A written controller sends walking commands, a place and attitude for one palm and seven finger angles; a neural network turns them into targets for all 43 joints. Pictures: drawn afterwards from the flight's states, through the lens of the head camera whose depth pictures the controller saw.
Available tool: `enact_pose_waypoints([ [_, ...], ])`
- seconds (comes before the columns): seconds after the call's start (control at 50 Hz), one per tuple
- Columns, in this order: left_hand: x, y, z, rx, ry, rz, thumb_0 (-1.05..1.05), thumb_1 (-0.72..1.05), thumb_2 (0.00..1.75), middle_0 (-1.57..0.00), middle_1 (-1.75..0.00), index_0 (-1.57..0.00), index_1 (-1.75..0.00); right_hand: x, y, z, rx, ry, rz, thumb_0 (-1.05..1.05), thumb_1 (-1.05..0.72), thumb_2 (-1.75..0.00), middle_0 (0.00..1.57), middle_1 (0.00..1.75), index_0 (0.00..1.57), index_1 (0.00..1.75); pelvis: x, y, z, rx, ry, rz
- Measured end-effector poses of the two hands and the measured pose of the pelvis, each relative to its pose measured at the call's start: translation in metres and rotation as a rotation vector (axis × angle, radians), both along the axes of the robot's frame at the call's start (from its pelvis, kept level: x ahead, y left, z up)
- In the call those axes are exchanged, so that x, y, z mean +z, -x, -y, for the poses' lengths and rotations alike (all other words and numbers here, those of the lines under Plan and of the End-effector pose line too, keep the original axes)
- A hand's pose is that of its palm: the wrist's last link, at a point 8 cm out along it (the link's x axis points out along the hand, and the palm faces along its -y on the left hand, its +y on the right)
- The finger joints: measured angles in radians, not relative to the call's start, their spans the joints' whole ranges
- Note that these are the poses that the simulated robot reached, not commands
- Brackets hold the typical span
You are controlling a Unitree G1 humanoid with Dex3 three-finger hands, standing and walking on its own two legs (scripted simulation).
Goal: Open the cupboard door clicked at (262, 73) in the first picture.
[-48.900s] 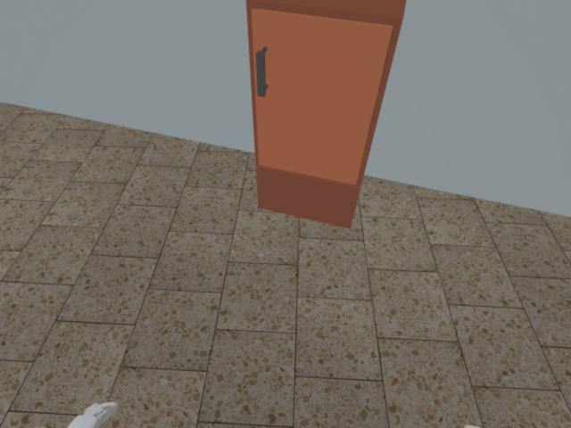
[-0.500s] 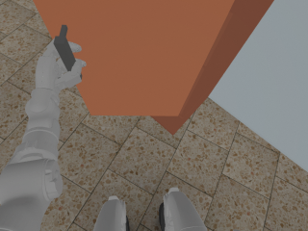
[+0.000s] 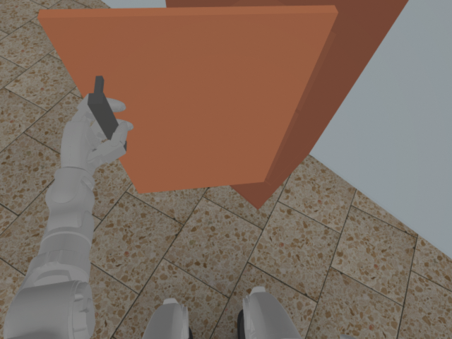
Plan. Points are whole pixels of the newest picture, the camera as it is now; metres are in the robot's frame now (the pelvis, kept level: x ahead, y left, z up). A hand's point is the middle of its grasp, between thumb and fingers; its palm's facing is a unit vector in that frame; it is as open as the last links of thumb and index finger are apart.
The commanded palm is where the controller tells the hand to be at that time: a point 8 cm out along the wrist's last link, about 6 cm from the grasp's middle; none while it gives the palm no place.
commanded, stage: pull the door open along its arc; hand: left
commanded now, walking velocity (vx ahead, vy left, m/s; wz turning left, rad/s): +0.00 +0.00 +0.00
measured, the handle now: (110, 116) +0.50 +0.19 +0.04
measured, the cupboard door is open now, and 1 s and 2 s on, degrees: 50 83 85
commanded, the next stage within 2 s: open thumb and fingers to let go in 0.52 s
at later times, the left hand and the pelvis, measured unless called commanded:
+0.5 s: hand (174, 241) +0.27 +0.07 +0.04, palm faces +0.33 -0.94 +0.01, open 6.4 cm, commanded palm +0.21 +0.13 +0.04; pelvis +0.01 -0.03 +0.01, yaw +3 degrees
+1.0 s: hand (182, 238) +0.28 +0.06 +0.04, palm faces +0.37 -0.93 -0.01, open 9.7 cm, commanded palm +0.23 +0.11 +0.04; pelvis +0.00 -0.05 +0.00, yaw +5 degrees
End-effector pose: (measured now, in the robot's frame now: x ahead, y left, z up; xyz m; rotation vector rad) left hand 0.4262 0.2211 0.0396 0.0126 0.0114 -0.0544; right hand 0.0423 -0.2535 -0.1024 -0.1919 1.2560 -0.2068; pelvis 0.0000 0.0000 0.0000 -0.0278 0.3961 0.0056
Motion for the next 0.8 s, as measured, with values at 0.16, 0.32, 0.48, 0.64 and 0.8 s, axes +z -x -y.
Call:
enact_pose_waypoints([
  [0.16,-0.002,0.073,0.026,0.128,0.096,0.001,0.02,0.68,0.75,-0.33,-1.32,-0.34,-1.32,0.017,-0.063,-0.009,0.079,-0.030,0.176,0.01,-0.91,-0.90,0.20,0.30,0.20,0.30,0.012,-0.011,-0.002,-0.002,-0.004,0.039],
  [0.32,0.001,0.151,0.074,0.303,0.083,-0.002,0.01,0.64,0.72,-0.35,-1.32,-0.37,-1.32,0.029,-0.139,-0.033,0.225,-0.090,0.373,0.01,-0.91,-0.90,0.20,0.30,0.20,0.30,0.011,-0.014,0.004,0.014,-0.018,0.083],
  [0.48,0.004,0.190,0.107,0.391,0.031,-0.020,-0.01,0.60,0.69,-0.37,-1.31,-0.39,-1.34,0.033,-0.173,-0.050,0.294,-0.145,0.469,0.01,-0.91,-0.90,0.20,0.30,0.20,0.30,0.009,-0.012,0.023,0.035,-0.032,0.117],
  [0.64,0.004,0.200,0.124,0.454,0.023,-0.025,-0.01,0.63,0.75,-0.34,-1.31,-0.37,-1.34,0.021,-0.165,-0.031,0.311,-0.137,0.460,0.01,-0.91,-0.90,0.20,0.30,0.20,0.30,0.006,-0.010,0.041,0.065,-0.040,0.122],
  [0.8,-0.001,0.191,0.125,0.455,-0.026,-0.003,0.00,0.62,0.78,-0.36,-1.31,-0.36,-1.32,0.000,-0.141,0.002,0.282,-0.092,0.387,0.01,-0.91,-0.90,0.20,0.30,0.20,0.30,0.000,-0.003,0.052,0.073,-0.054,0.113],
])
